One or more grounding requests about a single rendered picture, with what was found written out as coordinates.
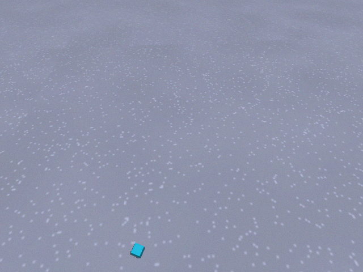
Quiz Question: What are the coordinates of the small box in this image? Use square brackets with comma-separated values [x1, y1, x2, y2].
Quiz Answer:
[131, 243, 145, 258]

